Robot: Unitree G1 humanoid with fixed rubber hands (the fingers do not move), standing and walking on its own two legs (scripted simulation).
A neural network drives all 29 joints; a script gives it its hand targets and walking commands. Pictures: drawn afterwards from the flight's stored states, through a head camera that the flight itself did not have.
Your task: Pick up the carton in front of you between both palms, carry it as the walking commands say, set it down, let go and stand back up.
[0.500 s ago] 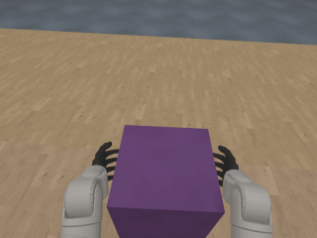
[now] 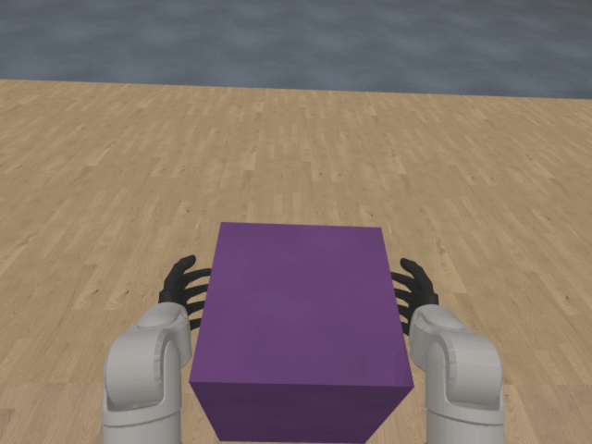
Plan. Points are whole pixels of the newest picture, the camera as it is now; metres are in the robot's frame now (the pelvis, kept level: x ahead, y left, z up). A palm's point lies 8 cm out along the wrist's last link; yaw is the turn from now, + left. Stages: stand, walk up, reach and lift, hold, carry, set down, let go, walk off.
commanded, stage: carry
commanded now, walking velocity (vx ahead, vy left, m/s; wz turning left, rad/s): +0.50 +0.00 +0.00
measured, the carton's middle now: (296, 339) +0.27 +0.00 +0.01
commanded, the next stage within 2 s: none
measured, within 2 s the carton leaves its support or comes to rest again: neither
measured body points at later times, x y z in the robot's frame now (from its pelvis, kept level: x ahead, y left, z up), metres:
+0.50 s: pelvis +0.32 -0.04 -0.01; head +0.37 -0.05 +0.44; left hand +0.67 +0.14 +0.08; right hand +0.70 -0.17 +0.07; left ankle +0.19 +0.07 -0.62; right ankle +0.39 -0.10 -0.73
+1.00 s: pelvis +0.66 +0.00 -0.03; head +0.73 +0.02 +0.42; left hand +1.04 +0.15 +0.05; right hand +1.03 -0.15 +0.05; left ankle +0.66 +0.05 -0.76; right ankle +0.59 -0.13 -0.67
